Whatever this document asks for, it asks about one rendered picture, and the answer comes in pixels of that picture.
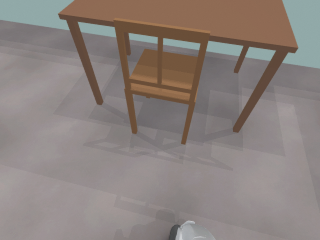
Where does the chair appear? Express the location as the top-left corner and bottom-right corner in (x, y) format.
(113, 18), (211, 145)

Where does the robot right foot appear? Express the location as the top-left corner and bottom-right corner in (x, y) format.
(169, 224), (181, 240)

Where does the right robot thigh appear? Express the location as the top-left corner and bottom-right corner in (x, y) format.
(177, 223), (216, 240)

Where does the table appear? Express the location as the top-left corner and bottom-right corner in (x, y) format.
(58, 0), (298, 133)

